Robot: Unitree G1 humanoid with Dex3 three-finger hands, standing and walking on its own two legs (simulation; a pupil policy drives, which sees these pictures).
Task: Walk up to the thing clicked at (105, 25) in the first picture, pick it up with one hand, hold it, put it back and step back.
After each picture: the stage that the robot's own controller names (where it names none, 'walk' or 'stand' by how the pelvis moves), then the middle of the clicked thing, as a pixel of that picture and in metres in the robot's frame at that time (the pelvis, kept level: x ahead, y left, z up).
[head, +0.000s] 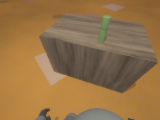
stand; (103, 30) +0.79 -0.09 +0.11
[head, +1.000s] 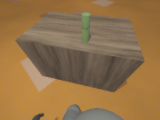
rise first; (85, 29) +0.70 +0.11 +0.13
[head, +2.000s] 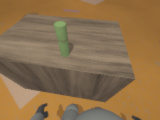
stand; (63, 41) +0.49 +0.22 +0.14
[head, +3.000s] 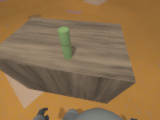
stand; (66, 45) +0.49 +0.20 +0.11
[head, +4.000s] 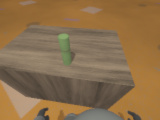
stand; (65, 51) +0.46 +0.21 +0.11
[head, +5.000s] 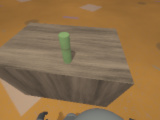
stand; (66, 49) +0.48 +0.20 +0.10
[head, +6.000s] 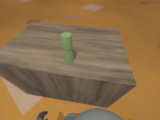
stand; (68, 49) +0.48 +0.18 +0.10
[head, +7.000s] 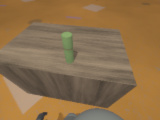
stand; (68, 49) +0.48 +0.18 +0.10
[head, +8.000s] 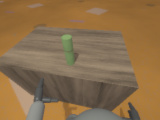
rise first; (68, 51) +0.47 +0.20 +0.11
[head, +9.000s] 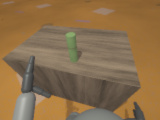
go down; (72, 49) +0.50 +0.19 +0.11
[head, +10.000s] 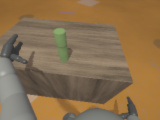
go down; (62, 47) +0.48 +0.19 +0.12
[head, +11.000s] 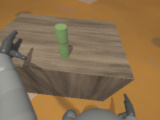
go down; (63, 43) +0.50 +0.18 +0.13
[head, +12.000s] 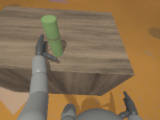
close in; (54, 39) +0.48 +0.21 +0.16
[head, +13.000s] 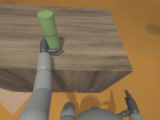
lift; (51, 36) +0.50 +0.21 +0.16
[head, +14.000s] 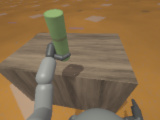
lift; (60, 40) +0.33 +0.16 +0.33
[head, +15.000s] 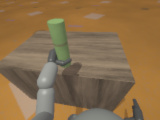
hold; (61, 46) +0.34 +0.17 +0.28
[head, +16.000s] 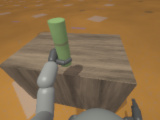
hold; (62, 46) +0.33 +0.17 +0.29
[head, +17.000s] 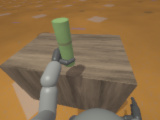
crouch; (65, 45) +0.33 +0.15 +0.29
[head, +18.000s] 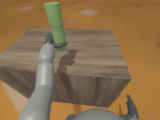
crouch; (57, 30) +0.45 +0.19 +0.31
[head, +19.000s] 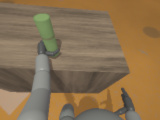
lower; (49, 39) +0.48 +0.22 +0.15
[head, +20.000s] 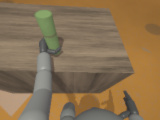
lower; (50, 36) +0.49 +0.21 +0.16
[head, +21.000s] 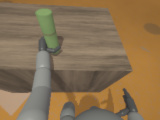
lower; (50, 35) +0.50 +0.21 +0.16
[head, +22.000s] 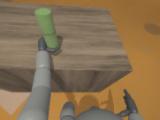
lower; (50, 35) +0.50 +0.21 +0.17
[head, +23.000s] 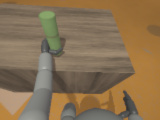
loosen; (53, 37) +0.49 +0.21 +0.16
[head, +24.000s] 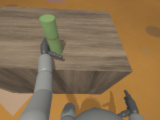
withdraw; (53, 39) +0.48 +0.20 +0.16
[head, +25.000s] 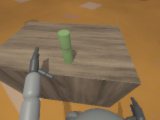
sink last; (66, 49) +0.46 +0.18 +0.14
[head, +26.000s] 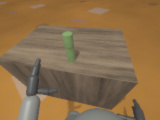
stand; (69, 48) +0.50 +0.20 +0.12
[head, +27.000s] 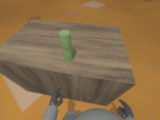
stand; (66, 48) +0.47 +0.20 +0.11
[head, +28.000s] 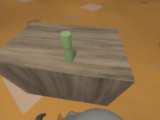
walk; (67, 48) +0.49 +0.19 +0.11
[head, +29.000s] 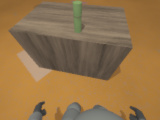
walk; (77, 18) +0.79 +0.16 +0.13
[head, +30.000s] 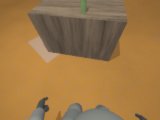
walk; (83, 0) +1.13 +0.14 +0.13
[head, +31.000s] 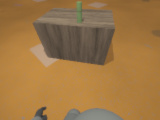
stand; (79, 13) +1.24 +0.20 +0.13
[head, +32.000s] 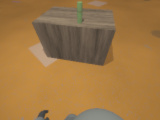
stand; (79, 13) +1.22 +0.19 +0.10
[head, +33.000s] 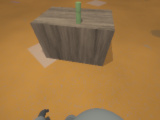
stand; (78, 13) +1.21 +0.20 +0.10
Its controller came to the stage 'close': yes
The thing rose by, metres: 0.21
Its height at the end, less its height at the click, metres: +0.00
